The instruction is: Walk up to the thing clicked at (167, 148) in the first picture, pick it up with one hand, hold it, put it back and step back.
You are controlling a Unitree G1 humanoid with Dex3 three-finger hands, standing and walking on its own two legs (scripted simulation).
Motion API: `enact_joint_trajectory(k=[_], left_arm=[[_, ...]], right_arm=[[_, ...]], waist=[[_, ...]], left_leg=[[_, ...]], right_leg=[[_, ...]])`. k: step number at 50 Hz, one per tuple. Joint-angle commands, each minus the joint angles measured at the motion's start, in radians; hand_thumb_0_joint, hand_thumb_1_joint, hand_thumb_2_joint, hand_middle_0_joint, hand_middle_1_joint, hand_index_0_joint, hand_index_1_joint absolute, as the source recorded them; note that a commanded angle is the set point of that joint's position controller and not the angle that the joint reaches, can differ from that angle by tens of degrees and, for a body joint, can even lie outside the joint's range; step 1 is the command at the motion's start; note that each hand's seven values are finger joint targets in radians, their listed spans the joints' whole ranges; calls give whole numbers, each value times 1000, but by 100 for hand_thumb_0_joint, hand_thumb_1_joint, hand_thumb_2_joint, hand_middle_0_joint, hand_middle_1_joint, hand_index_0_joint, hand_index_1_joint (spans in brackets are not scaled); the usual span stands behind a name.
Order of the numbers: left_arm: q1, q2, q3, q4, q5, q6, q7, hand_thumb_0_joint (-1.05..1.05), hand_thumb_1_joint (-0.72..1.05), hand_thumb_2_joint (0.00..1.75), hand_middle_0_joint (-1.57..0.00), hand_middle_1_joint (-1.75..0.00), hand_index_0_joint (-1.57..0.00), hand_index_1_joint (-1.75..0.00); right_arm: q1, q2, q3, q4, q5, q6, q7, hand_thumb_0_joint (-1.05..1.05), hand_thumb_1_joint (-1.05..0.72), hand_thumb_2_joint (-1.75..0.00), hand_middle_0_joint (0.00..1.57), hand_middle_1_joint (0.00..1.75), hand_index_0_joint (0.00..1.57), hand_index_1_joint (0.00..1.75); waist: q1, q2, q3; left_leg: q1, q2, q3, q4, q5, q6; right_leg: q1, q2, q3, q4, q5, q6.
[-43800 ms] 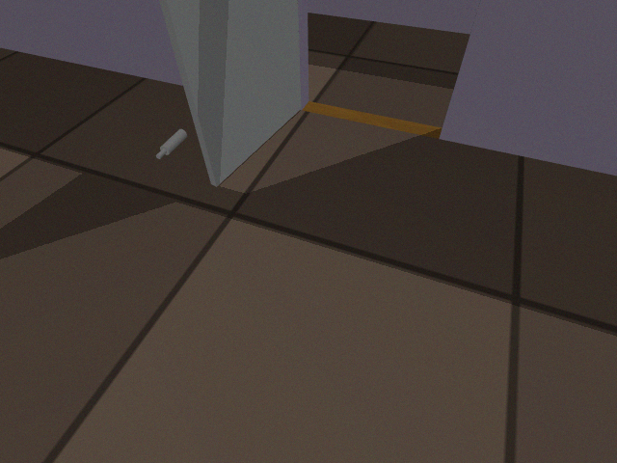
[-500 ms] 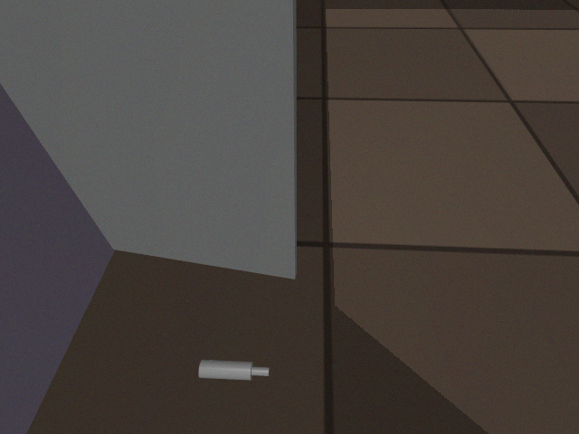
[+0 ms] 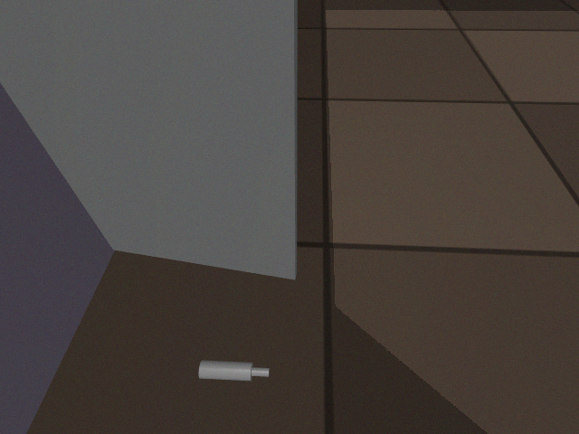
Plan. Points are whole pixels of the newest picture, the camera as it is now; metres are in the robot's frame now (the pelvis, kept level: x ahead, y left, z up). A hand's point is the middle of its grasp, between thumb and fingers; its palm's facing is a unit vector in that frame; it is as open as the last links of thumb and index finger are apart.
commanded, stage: stand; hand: left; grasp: from above
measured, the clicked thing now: (234, 370) +0.43 +0.23 -0.76
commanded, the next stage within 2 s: rise first in 0.62 s
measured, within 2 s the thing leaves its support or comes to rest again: neither
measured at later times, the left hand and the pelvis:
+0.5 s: hand out of the picture +0.07 +0.26 -0.16, palm faces -0.02 -0.93 -0.36, open 7.4 cm; pelvis +0.00 +0.00 +0.00, yaw +0 degrees
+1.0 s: hand out of the picture +0.15 +0.26 -0.17, palm faces -0.04 -0.93 -0.37, open 9.7 cm; pelvis -0.01 +0.00 -0.02, yaw +1 degrees
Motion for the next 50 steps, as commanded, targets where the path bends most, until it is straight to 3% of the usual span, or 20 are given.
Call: enact_joint_trajectory(k=[1,35,36,37,38,39,40,41,42,44,45,46,48,50], left_arm=[[-42,215,42,-57,-3,-21,10,0,90,90,-20,-30,-20,-30],[-41,214,40,-54,-3,-17,10,0,90,90,-20,-30,-20,-30],[-40,213,41,-56,-1,-18,11,0,82,94,-16,-38,-17,-38],[-391,31,39,-407,-48,-103,23,0,75,97,-18,-46,-14,-46],[-468,86,58,-309,-44,-86,27,0,67,98,-15,-54,-11,-54],[-311,183,122,-149,-19,-45,30,0,59,100,-12,-62,-9,-62],[-230,204,144,-87,-7,-29,18,0,51,100,-12,-70,-9,-70],[-307,239,155,-126,19,-32,8,0,44,101,-8,-78,-7,-78],[-297,260,179,-139,39,-38,-2,0,36,101,-7,-86,-7,-86],[-119,217,188,-56,106,-18,-31,0,20,101,-1,-102,-4,-100],[-76,234,211,-94,126,-14,-36,0,12,102,0,-107,-3,-104],[-65,234,223,-155,131,-8,-32,0,4,101,-1,-108,-4,-105],[-72,179,188,-194,148,27,-16,0,-7,100,-1,-110,-4,-107],[-115,177,179,-241,163,64,3,0,-20,99,-3,-110,-5,-108]], right_arm=[[-38,-204,-34,-55,1,-23,-13,0,-90,-90,20,30,20,30],[-37,-201,-34,-52,2,-26,-16,0,-90,-90,20,30,20,30],[-42,-209,-38,-54,2,-26,-16,0,-88,-90,20,30,20,30],[-1,-36,2,-333,75,-72,-37,0,-94,-91,20,30,20,30],[47,-67,-4,-279,77,-68,-45,0,-91,-90,20,30,20,30],[72,-98,-20,-270,70,-56,-50,0,-91,-90,20,30,20,30],[81,-101,-34,-293,69,-45,-48,0,-91,-90,20,30,20,30],[93,-102,-47,-316,58,-46,-51,0,-90,-90,20,30,20,30],[118,-95,-60,-334,55,-51,-55,0,-91,-90,20,30,20,30],[162,-87,-83,-366,38,-57,-44,0,-90,-90,20,30,20,30],[164,-88,-90,-395,37,-57,-40,0,-89,-90,20,30,20,30],[162,-83,-94,-424,39,-58,-41,0,-90,-90,20,30,20,30],[136,-68,-91,-470,42,-56,-39,0,-89,-90,20,30,20,30],[106,-69,-90,-514,49,-57,-38,0,-88,-90,20,30,20,30]], waist=[[-2,-4,-55],[-1,-11,-64],[1,-8,-63],[-122,13,35],[-82,-39,-4],[-66,-49,-3],[-31,-28,-10],[-34,-55,-87],[-22,-42,-163],[-4,-41,-252],[26,-14,-308],[36,17,-350],[30,43,-297],[15,20,-246]], left_leg=[[7,129,-111,-40,161,27],[21,128,-110,-40,217,23],[23,128,-109,-35,214,25],[-133,-31,-9,49,75,31],[-130,-32,-13,61,58,36],[-160,-36,-14,82,28,37],[-196,-36,-10,116,45,34],[-198,-37,-15,151,72,38],[-190,-38,-18,175,107,37],[-255,-48,-25,260,173,33],[-263,-56,-22,276,201,29],[-246,-60,-22,280,224,23],[-263,-59,-27,280,200,14],[-304,-52,-35,291,135,14]], right_leg=[[-3,-147,122,-38,182,-10],[0,-148,116,-20,217,-11],[0,-148,115,-22,217,-10],[-226,-8,45,40,139,2],[-166,-10,31,40,100,7],[-183,-7,23,55,54,-2],[-200,-7,23,88,59,-5],[-199,-8,24,120,83,-3],[-176,-12,29,156,128,-3],[-180,-16,27,239,196,-4],[-149,-19,28,264,225,-6],[-142,-16,31,273,236,-9],[-201,-10,22,272,188,-11],[-259,-4,14,270,112,-12]])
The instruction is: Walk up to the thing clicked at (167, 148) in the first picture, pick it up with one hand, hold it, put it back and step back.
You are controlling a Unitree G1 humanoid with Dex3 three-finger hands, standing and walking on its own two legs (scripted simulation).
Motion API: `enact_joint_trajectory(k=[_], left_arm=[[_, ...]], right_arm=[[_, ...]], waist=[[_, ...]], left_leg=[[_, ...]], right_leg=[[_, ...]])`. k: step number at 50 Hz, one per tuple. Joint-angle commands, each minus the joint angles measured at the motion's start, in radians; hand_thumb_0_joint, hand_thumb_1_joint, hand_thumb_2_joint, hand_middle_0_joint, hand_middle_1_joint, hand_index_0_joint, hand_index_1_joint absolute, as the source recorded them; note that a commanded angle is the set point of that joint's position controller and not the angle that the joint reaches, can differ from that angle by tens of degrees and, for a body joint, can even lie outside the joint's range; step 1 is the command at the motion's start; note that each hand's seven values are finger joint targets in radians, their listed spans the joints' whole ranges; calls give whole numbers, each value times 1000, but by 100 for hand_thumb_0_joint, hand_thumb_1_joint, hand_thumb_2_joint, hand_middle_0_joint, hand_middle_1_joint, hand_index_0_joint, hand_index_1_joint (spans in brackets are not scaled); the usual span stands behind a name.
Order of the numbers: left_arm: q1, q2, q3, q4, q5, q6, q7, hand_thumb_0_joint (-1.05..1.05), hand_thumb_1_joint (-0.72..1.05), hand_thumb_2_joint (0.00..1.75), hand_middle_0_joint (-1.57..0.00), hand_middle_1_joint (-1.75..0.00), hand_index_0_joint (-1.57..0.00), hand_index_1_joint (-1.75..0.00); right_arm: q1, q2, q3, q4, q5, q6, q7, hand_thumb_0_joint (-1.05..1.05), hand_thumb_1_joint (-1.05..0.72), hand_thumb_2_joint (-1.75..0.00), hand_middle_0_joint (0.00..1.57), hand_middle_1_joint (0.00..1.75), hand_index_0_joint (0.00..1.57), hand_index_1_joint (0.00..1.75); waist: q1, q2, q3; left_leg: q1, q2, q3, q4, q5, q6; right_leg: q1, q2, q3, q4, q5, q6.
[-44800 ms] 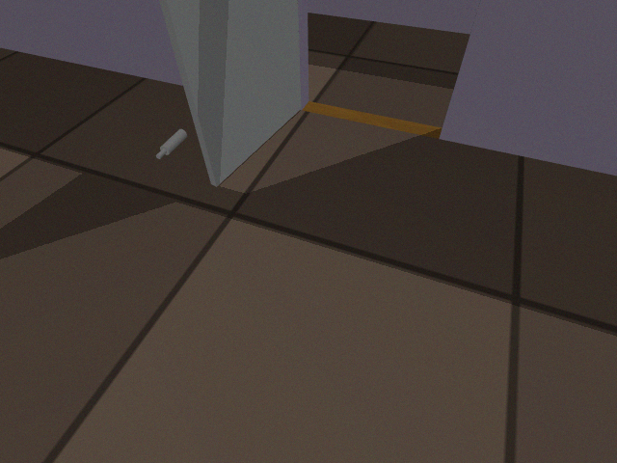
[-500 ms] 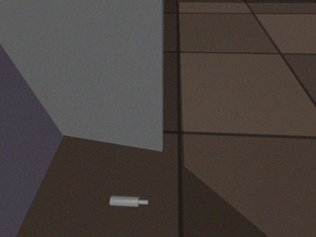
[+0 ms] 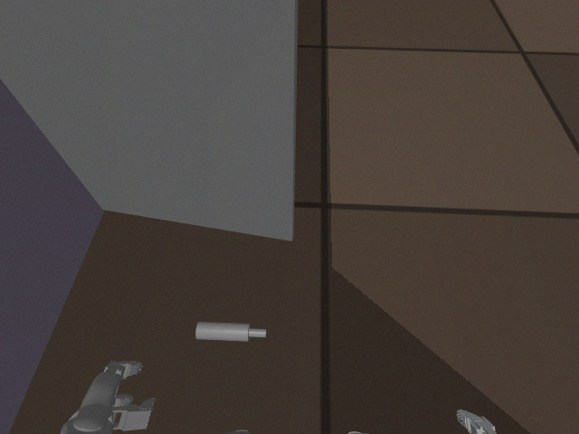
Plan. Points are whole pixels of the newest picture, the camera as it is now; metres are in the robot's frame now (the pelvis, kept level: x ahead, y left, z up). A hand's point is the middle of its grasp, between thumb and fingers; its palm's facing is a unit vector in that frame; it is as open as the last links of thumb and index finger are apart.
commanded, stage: rise first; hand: left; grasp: from above
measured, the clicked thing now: (232, 331) +0.44 +0.22 -0.74
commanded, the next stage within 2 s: none
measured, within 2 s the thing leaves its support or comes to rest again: neither
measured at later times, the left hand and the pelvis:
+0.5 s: hand out of the picture +0.13 +0.27 -0.21, palm faces -0.20 -0.85 -0.48, open 14.0 cm; pelvis -0.01 +0.02 -0.07, yaw +0 degrees
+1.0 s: hand (174, 375) +0.26 +0.29 -0.42, palm faces -0.46 -0.38 -0.80, open 14.0 cm; pelvis -0.08 +0.01 -0.28, yaw -1 degrees
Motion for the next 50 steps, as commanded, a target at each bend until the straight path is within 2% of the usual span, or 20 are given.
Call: enact_joint_trajectory(k=[1,5,9,10,13,16,20,22,24,25,29,30,32,35,37,40,41,43,46,50], left_arm=[[41,198,49,-136,39,57,39,0,-28,99,-4,-109,-5,-107],[56,144,19,-191,46,81,46,0,-49,97,-6,-110,-7,-109],[58,164,51,-324,61,50,51,0,-55,98,-7,-111,-8,-110],[91,150,41,-339,71,46,52,0,-57,98,-7,-110,-8,-110],[163,176,63,-431,113,47,60,0,-58,100,-8,-110,-7,-111],[225,161,48,-525,140,75,63,0,-56,100,-7,-110,-7,-110],[266,147,45,-591,143,124,69,0,-57,100,-7,-108,-7,-108],[213,143,26,-585,160,137,68,0,-57,99,-7,-108,-8,-108],[133,170,34,-546,194,128,69,0,-58,98,-8,-108,-8,-107],[88,162,19,-510,214,116,68,0,-57,98,-7,-108,-8,-108],[-17,191,29,-431,299,12,73,0,-55,97,-9,-108,-10,-107],[-20,205,30,-448,327,-17,78,0,-54,96,-9,-109,-10,-108],[-71,195,-18,-458,381,-70,86,0,-52,95,-10,-110,-11,-109],[-65,250,21,-387,448,-114,120,0,-55,98,-10,-109,-10,-109],[-125,306,49,-433,490,-121,148,0,-57,100,-8,-110,-8,-110],[-220,356,60,-423,547,-106,187,0,-58,100,-7,-111,-8,-110],[-282,378,69,-413,558,-104,197,0,-57,100,-7,-110,-8,-109],[-356,370,49,-315,590,-100,199,0,-57,101,-7,-108,-7,-108],[-493,459,72,-236,641,-123,190,0,-57,101,-7,-108,-7,-108],[-637,466,28,-159,700,-182,171,0,-57,102,-7,-106,-7,-106]], right_arm=[[-8,-170,-61,-183,8,-33,-9,0,-88,-90,20,30,20,30],[5,-162,-63,-217,3,-59,-2,0,-88,-90,20,30,20,30],[21,-156,-73,-238,-9,-89,-2,0,-88,-90,20,30,20,30],[19,-150,-71,-247,-11,-96,-2,0,-89,-90,20,30,20,30],[14,-150,-71,-272,-13,-109,-7,0,-89,-90,20,30,20,30],[10,-150,-75,-298,-12,-113,-9,0,-87,-89,20,30,20,30],[-7,-150,-75,-313,-11,-124,-11,0,-89,-90,20,30,20,30],[-11,-154,-72,-320,-11,-133,-11,0,-90,-90,20,30,20,30],[-21,-149,-67,-323,-16,-146,-13,0,-91,-90,20,30,20,30],[-27,-145,-62,-319,-20,-155,-12,0,-91,-90,20,30,20,30],[-52,-159,-66,-308,-31,-190,6,0,-90,-90,20,30,20,30],[-51,-163,-67,-309,-31,-197,10,0,-89,-90,20,30,20,30],[-51,-175,-69,-293,-28,-203,18,0,-88,-90,20,30,20,30],[-55,-198,-80,-277,-23,-198,30,0,-89,-90,20,30,20,30],[-52,-205,-91,-269,-16,-186,35,0,-90,-90,20,30,20,30],[-42,-211,-98,-241,-10,-167,39,0,-92,-91,20,30,20,30],[-40,-213,-102,-232,-9,-162,39,0,-92,-91,20,30,20,30],[-29,-208,-103,-207,-11,-153,43,0,-91,-90,20,30,20,30],[-12,-206,-109,-185,-18,-143,50,0,-90,-90,20,30,20,30],[0,-204,-108,-157,-33,-137,54,0,-90,-90,20,30,20,30]], waist=[[28,20,-213],[4,-11,-196],[0,23,-282],[-2,29,-285],[8,70,-345],[10,89,-368],[-2,81,-340],[-26,50,-305],[-40,37,-283],[-55,27,-285],[-32,62,-370],[-25,89,-450],[-36,118,-542],[-13,119,-591],[2,141,-685],[5,127,-732],[-7,107,-752],[-20,62,-732],[-21,-2,-785],[-41,18,-792]], left_leg=[[25,-46,-19,8,214,7],[-50,-32,-29,90,151,10],[-111,-23,-39,219,163,6],[-141,-23,-41,247,154,6],[-164,-19,-51,295,166,3],[-169,-13,-62,319,187,0],[-220,0,-89,344,143,-2],[-278,2,-101,364,88,0],[-369,-4,-87,430,14,10],[-410,-6,-81,475,-3,12],[-585,-21,-73,639,-71,9],[-581,-25,-70,677,-47,9],[-586,-20,-91,738,-14,4],[-668,-18,-116,823,2,-1],[-699,-24,-108,884,45,2],[-766,-24,-91,962,77,12],[-802,-25,-89,986,53,16],[-897,-26,-88,1033,-6,22],[-1053,-32,-58,1134,-95,41],[-1137,-32,-48,1198,-202,35]], right_leg=[[61,16,24,-17,192,-10],[-61,26,14,72,115,-10],[-161,24,19,210,117,-8],[-193,23,21,237,109,-9],[-242,22,27,300,104,-14],[-271,23,22,331,101,-12],[-337,23,19,362,54,-10],[-375,22,19,382,21,-7],[-444,20,26,424,-21,-6],[-495,20,27,462,-36,-6],[-693,12,35,652,-104,-11],[-711,11,37,693,-87,-13],[-799,12,33,775,-68,-14],[-918,10,23,889,-63,-16],[-934,7,29,943,-23,-19],[-970,8,33,984,10,-19],[-977,9,34,989,0,-17],[-1010,8,33,1016,-39,-15],[-999,9,47,1046,-94,-7],[-1070,8,44,1092,-204,-8]])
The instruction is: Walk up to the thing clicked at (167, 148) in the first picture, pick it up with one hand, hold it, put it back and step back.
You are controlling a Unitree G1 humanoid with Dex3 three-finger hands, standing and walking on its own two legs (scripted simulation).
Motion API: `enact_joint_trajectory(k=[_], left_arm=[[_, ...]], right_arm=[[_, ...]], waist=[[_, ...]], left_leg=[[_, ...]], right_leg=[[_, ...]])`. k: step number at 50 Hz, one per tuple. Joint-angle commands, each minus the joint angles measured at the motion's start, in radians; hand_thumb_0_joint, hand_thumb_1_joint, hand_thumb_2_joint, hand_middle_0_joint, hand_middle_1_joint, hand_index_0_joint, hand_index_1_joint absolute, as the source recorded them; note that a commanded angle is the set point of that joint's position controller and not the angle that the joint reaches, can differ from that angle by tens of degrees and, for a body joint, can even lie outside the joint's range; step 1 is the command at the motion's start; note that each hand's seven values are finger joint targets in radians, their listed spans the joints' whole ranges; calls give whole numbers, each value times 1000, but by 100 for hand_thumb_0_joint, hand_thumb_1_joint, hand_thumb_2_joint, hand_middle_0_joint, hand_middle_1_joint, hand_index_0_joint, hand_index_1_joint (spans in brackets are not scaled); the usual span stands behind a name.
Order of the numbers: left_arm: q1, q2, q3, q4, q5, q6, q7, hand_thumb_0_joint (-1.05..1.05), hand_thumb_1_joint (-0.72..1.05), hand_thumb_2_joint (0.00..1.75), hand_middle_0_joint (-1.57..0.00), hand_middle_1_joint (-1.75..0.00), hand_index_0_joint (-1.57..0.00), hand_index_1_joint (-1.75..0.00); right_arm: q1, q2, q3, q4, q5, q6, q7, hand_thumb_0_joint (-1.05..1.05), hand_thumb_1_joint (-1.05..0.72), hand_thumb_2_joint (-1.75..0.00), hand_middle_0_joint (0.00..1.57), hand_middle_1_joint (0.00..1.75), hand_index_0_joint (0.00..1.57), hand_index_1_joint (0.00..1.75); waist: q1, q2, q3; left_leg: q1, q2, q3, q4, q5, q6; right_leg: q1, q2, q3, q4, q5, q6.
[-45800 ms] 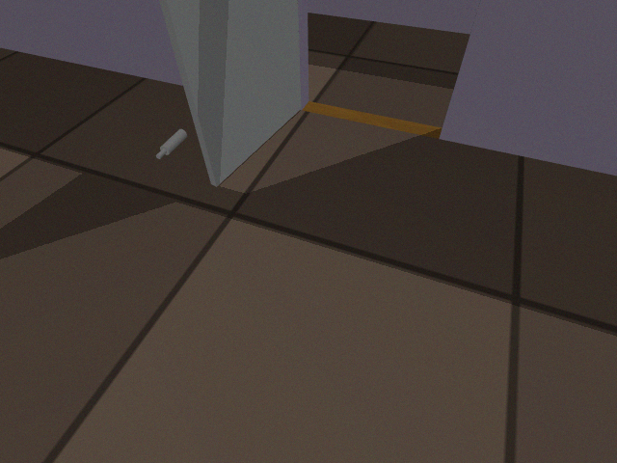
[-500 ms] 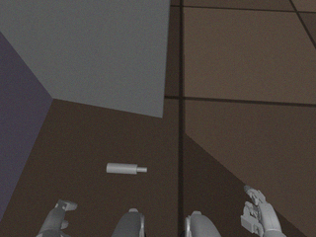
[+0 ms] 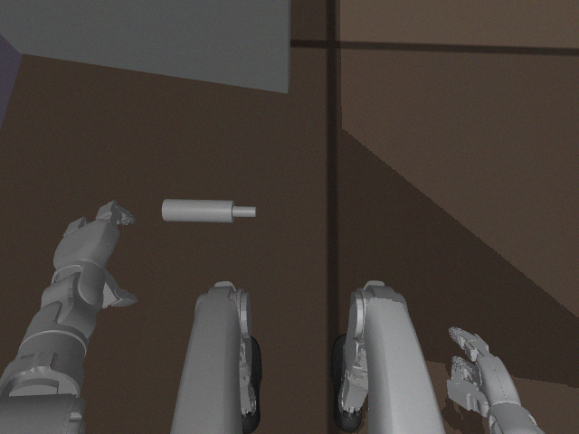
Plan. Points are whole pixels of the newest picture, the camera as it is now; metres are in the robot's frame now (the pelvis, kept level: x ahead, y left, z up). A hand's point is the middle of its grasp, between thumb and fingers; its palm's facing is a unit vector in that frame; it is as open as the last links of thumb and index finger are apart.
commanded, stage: rise first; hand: left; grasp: from above
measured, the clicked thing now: (210, 211) +0.52 +0.23 -0.45
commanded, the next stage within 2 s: none
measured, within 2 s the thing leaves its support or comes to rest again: neither
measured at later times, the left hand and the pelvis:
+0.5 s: hand (146, 232) +0.41 +0.30 -0.25, palm faces -0.48 -0.07 -0.87, open 14.2 cm; pelvis -0.02 +0.01 -0.10, yaw -4 degrees
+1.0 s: hand (159, 222) +0.45 +0.30 -0.31, palm faces -0.46 +0.00 -0.89, open 14.1 cm; pelvis -0.01 +0.01 -0.14, yaw -5 degrees
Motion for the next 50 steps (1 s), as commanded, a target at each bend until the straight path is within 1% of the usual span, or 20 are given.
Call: enact_joint_trajectory(k=[1,4,5,6,10,13,16,17,19,21,25,31,35,38,41,42,45,47,48,50], left_arm=[[-270,327,70,-35,69,-75,15,0,-54,100,-8,-106,-9,-105],[-361,346,49,13,120,-120,15,0,-56,103,-8,-103,-7,-104],[-379,402,74,21,138,-137,23,0,-57,104,-7,-104,-7,-104],[-400,417,82,31,155,-151,32,0,-56,103,-7,-105,-7,-105],[-478,421,70,45,231,-185,86,0,-56,104,-7,-103,-7,-103],[-502,459,88,114,291,-180,136,0,-56,104,-7,-101,-6,-101],[-566,460,73,128,335,-167,167,0,-56,104,-7,-99,-6,-100],[-560,467,72,169,347,-160,174,0,-56,104,-7,-99,-6,-99],[-580,431,44,188,359,-155,182,0,-57,105,-8,-96,-6,-98],[-611,464,56,200,380,-154,186,0,-56,103,-7,-98,-6,-98],[-643,448,27,231,402,-162,188,0,-55,103,-9,-95,-7,-96],[-713,494,37,258,451,-194,203,0,-55,102,-7,-97,-7,-98],[-732,521,48,257,484,-222,229,0,-55,101,-7,-98,-7,-99],[-717,566,78,303,507,-231,248,0,-55,101,-7,-100,-7,-100],[-721,567,81,323,513,-235,263,0,-55,101,-6,-100,-7,-100],[-748,547,64,323,514,-235,265,0,-55,100,-6,-100,-7,-99],[-750,571,83,341,513,-230,281,0,-55,100,-6,-101,-7,-100],[-736,550,67,358,509,-218,286,0,-54,100,-6,-101,-7,-100],[-773,568,73,338,512,-220,288,0,-54,99,-6,-101,-8,-100],[-753,580,74,351,513,-210,286,0,-53,98,-6,-102,-8,-100]], right_arm=[[147,-175,-75,-50,-7,-29,-8,0,-89,-90,20,30,20,30],[167,-172,-67,-37,-17,-18,1,0,-90,-90,20,30,20,30],[162,-177,-65,-33,-21,-15,2,0,-90,-90,20,30,20,30],[163,-176,-63,-31,-24,-9,4,0,-90,-90,20,30,20,30],[175,-190,-55,-13,-34,14,10,0,-90,-90,20,30,20,30],[191,-199,-46,8,-44,36,16,0,-90,-90,20,30,20,30],[205,-206,-47,15,-54,58,25,0,-90,-90,20,30,20,30],[210,-211,-44,18,-57,63,28,0,-90,-90,20,30,20,30],[217,-209,-43,23,-64,69,34,0,-90,-90,20,30,20,30],[230,-222,-44,29,-71,73,40,0,-90,-90,20,30,20,30],[232,-220,-41,29,-82,83,51,0,-90,-90,20,30,20,30],[242,-230,-31,39,-101,94,64,0,-90,-91,20,30,20,30],[248,-224,-16,41,-114,105,71,0,-90,-91,20,30,20,30],[261,-219,-1,54,-125,112,77,0,-91,-91,20,30,20,30],[259,-226,-1,53,-134,112,79,0,-91,-91,20,30,20,30],[257,-235,-3,50,-139,111,79,0,-90,-91,20,30,20,30],[266,-225,6,57,-144,109,82,0,-91,-91,20,30,20,30],[256,-236,1,47,-146,103,82,0,-91,-91,20,30,20,30],[258,-240,2,51,-149,103,82,0,-90,-91,20,30,20,30],[257,-245,0,49,-145,101,82,0,-91,-91,20,30,20,30]], waist=[[-26,-14,-618],[-53,-11,-596],[-37,15,-582],[-35,28,-578],[-51,123,-598],[-56,151,-573],[-73,187,-619],[-84,178,-596],[-97,184,-577],[-100,216,-595],[-122,191,-571],[-144,217,-564],[-142,196,-589],[-149,192,-581],[-146,200,-577],[-166,228,-575],[-163,230,-571],[-162,227,-560],[-175,245,-565],[-163,242,-560]], left_leg=[[289,-54,4,-120,148,8],[207,-55,3,-73,90,14],[189,-55,-1,-67,57,13],[179,-55,-1,-62,40,13],[238,-46,-36,-55,20,3],[230,-45,-49,-37,49,0],[276,-41,-64,-12,131,-5],[262,-42,-70,-5,133,-5],[251,-42,-71,12,145,-5],[274,-39,-88,18,166,-12],[225,-44,-78,60,147,-4],[218,-39,-90,101,156,-6],[178,-46,-57,156,184,6],[134,-50,-43,184,194,12],[152,-42,-56,186,186,10],[156,-42,-60,188,183,8],[134,-38,-60,202,186,9],[136,-38,-61,203,182,9],[124,-37,-63,204,178,9],[131,-35,-69,204,172,8]], right_leg=[[316,49,47,-206,137,4],[267,55,41,-180,77,4],[240,56,39,-162,36,2],[221,59,35,-151,19,-1],[101,62,-5,-74,28,-12],[46,59,-25,-29,63,-15],[3,58,-39,19,125,-19],[-9,55,-42,31,125,-18],[-36,56,-46,46,137,-18],[-61,51,-50,73,147,-18],[-70,50,-47,82,141,-16],[-118,45,-49,119,146,-13],[-75,56,-43,121,181,-8],[-41,61,-45,131,195,-4],[-87,62,-56,149,179,-8],[-108,63,-60,157,175,-9],[-96,65,-65,166,191,-8],[-114,65,-65,172,183,-9],[-117,67,-70,179,184,-9],[-128,68,-71,184,176,-11]])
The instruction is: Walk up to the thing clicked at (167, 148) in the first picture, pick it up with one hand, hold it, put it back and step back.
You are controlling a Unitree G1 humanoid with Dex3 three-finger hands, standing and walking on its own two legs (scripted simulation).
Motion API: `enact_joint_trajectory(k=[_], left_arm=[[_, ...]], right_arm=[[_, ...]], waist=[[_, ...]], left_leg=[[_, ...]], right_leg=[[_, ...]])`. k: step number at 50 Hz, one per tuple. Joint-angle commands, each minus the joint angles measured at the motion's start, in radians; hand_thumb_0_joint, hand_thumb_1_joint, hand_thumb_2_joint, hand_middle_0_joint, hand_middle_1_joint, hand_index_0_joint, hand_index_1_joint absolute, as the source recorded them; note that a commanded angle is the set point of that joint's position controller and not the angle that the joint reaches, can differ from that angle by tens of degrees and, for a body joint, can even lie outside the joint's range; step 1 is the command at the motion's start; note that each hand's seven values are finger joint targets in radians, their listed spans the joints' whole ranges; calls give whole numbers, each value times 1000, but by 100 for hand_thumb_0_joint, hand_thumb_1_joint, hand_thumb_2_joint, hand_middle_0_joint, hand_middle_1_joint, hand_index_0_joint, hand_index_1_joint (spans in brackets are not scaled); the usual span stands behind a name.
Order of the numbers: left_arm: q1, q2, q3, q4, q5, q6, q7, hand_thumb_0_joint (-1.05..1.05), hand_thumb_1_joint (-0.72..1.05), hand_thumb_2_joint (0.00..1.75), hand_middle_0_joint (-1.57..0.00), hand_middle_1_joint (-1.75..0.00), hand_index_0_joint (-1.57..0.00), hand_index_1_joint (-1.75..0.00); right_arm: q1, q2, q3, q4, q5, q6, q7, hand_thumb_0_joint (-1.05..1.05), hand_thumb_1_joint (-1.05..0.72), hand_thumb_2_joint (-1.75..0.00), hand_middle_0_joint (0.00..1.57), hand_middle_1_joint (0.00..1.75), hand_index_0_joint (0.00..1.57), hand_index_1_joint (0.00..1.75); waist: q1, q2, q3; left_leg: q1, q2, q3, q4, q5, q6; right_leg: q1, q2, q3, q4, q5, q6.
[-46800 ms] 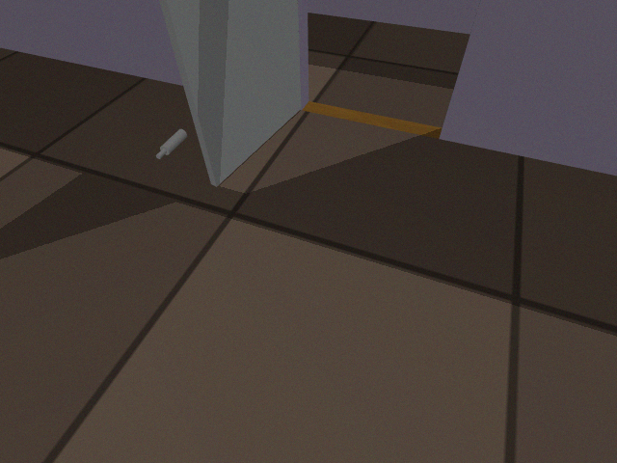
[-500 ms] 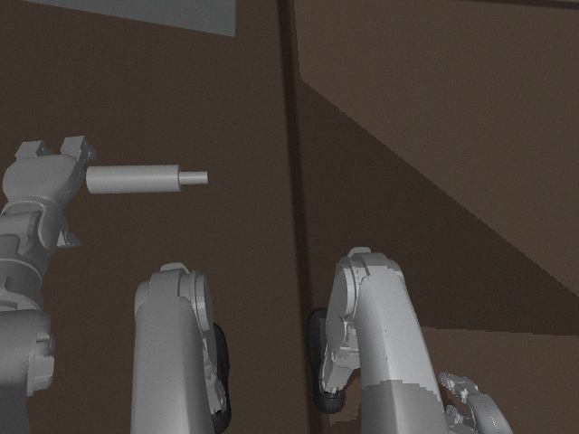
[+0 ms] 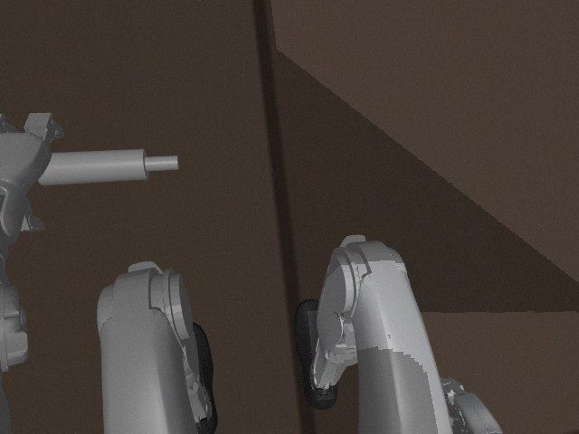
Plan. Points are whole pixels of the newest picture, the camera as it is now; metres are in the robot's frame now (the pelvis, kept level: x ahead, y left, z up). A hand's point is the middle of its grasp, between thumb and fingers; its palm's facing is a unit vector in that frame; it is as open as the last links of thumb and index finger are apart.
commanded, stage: rise first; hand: left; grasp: from above
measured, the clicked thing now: (112, 166) +0.51 +0.26 -0.31
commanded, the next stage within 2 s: none
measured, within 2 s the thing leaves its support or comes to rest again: neither
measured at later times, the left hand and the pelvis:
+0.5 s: hand (40, 181) +0.45 +0.33 -0.19, palm faces -0.47 -0.05 -0.88, open 14.1 cm; pelvis +0.00 +0.00 -0.01, yaw -1 degrees
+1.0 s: hand (46, 176) +0.46 +0.32 -0.20, palm faces -0.47 -0.05 -0.88, open 14.1 cm; pelvis +0.00 +0.00 -0.02, yaw -2 degrees
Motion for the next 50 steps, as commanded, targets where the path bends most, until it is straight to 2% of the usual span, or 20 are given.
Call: enact_joint_trajectory(k=[1,6,8,9,10,11,14,17,21,23,26,30,31,36,38,40,45,48,49,50], left_arm=[[-262,267,34,-125,-21,18,35,0,-54,99,-7,-102,-8,-100],[-275,307,58,-133,-33,25,31,0,-53,98,-7,-102,-8,-101],[-283,276,30,-134,-36,24,24,0,-54,98,-6,-103,-8,-101],[-281,286,43,-132,-36,22,24,0,-55,100,-7,-101,-7,-101],[-276,329,72,-135,-34,23,28,0,-54,99,-6,-102,-7,-101],[-274,298,51,-131,-40,24,25,0,-54,99,-6,-102,-7,-101],[-258,322,70,-113,-34,19,25,0,-54,99,-6,-102,-8,-101],[-282,308,44,-120,-37,14,22,0,-54,99,-6,-102,-7,-101],[-291,314,42,-115,-40,12,24,0,-56,101,-6,-101,-6,-101],[-299,335,61,-125,-35,10,30,0,-56,101,-6,-101,-7,-100],[-316,308,39,-127,-35,9,31,0,-55,101,-6,-101,-7,-100],[-303,316,37,-90,-24,14,34,0,-55,100,-7,-101,-7,-100],[-306,313,33,-95,-22,14,37,0,-61,108,-9,-98,-5,-102],[-311,308,21,-59,-19,20,42,0,-57,103,-9,-99,-7,-101],[-327,330,37,-91,-16,22,44,0,-57,102,-8,-101,-7,-102],[-327,320,35,-75,-20,26,46,0,-56,102,-8,-100,-7,-101],[-342,330,22,-45,-16,25,42,0,-56,102,-8,-102,-7,-102],[-335,375,59,-60,-17,23,45,0,-55,101,-9,-101,-8,-102],[-339,369,56,-71,-14,23,46,0,-55,101,-9,-101,-8,-102],[-332,325,35,-56,-21,25,46,0,-56,102,-8,-100,-7,-101]], right_arm=[[227,-249,-79,-10,-1,-10,-10,0,-91,-91,20,30,20,30],[232,-255,-74,-8,-1,-11,-7,0,-91,-91,20,30,20,30],[219,-251,-72,-13,3,-13,-7,0,-91,-91,20,30,20,30],[231,-259,-68,-14,-3,-13,-5,0,-91,-91,20,30,20,30],[240,-258,-68,-9,-1,-13,-5,0,-91,-91,20,30,20,30],[228,-257,-67,-17,-2,-13,-4,0,-91,-91,20,30,20,30],[241,-254,-55,-8,-7,-10,-2,0,-91,-91,20,30,20,30],[227,-255,-56,-18,-5,-9,0,0,-91,-91,20,30,20,30],[224,-261,-50,-16,-10,-13,1,0,-91,-90,20,30,20,30],[235,-263,-52,-10,-9,-11,2,0,-91,-90,20,30,20,30],[219,-264,-49,-14,-11,-13,2,0,-90,-90,20,30,20,30],[224,-267,-46,-9,-10,-14,4,0,-91,-90,20,30,20,30],[221,-266,-40,-15,-13,-13,5,0,-91,-90,20,30,20,30],[215,-265,-34,-16,-9,-17,5,0,-91,-90,20,30,20,30],[227,-266,-35,-10,-11,-20,5,0,-91,-90,20,30,20,30],[231,-267,-30,-12,-14,-23,9,0,-91,-90,20,30,20,30],[217,-270,-22,-21,-12,-25,7,0,-91,-90,20,30,20,30],[226,-272,-22,-17,-14,-25,8,0,-91,-90,20,30,20,30],[234,-273,-20,-17,-16,-27,8,0,-91,-90,20,30,20,30],[227,-270,-18,-18,-17,-28,9,0,-91,-90,20,30,20,30]], waist=[[-5,294,-690],[-9,290,-679],[-11,284,-675],[-25,292,-680],[-12,293,-675],[-14,291,-679],[-23,283,-669],[-21,269,-676],[-31,275,-658],[-28,282,-680],[-36,314,-673],[-38,325,-659],[-43,324,-656],[-49,322,-614],[-48,316,-648],[-60,316,-644],[-67,314,-622],[-54,321,-647],[-55,333,-647],[-63,337,-647]], left_leg=[[591,-48,1,-257,225,-32],[559,-45,-3,-246,212,-30],[553,-45,1,-232,209,-29],[561,-46,-5,-229,236,-31],[556,-46,-2,-224,240,-31],[546,-46,0,-223,232,-30],[538,-47,0,-211,246,-29],[491,-51,18,-198,226,-21],[489,-49,15,-190,207,-21],[504,-49,10,-189,228,-25],[528,-45,-2,-195,212,-30],[533,-44,-7,-192,233,-33],[520,-45,-3,-187,231,-32],[491,-48,-5,-189,189,-31],[517,-46,0,-174,234,-30],[508,-47,-1,-171,244,-29],[480,-46,-8,-171,187,-28],[483,-47,1,-159,214,-28],[498,-47,2,-160,231,-30],[512,-46,-3,-161,241,-32]], right_leg=[[271,64,-23,-211,201,-20],[273,65,-25,-198,199,-19],[265,68,-22,-199,196,-20],[274,63,-26,-192,221,-17],[278,64,-25,-186,223,-18],[282,65,-24,-188,219,-18],[288,66,-27,-186,232,-15],[322,72,-20,-197,226,-14],[311,73,-25,-193,212,-14],[308,73,-29,-178,225,-16],[267,73,-36,-172,207,-19],[248,75,-41,-156,225,-22],[263,76,-41,-160,224,-20],[236,75,-42,-157,193,-22],[256,75,-41,-155,232,-19],[268,75,-42,-152,244,-17],[240,75,-45,-151,196,-19],[268,76,-42,-147,218,-18],[268,74,-41,-144,230,-18],[260,73,-46,-143,236,-16]])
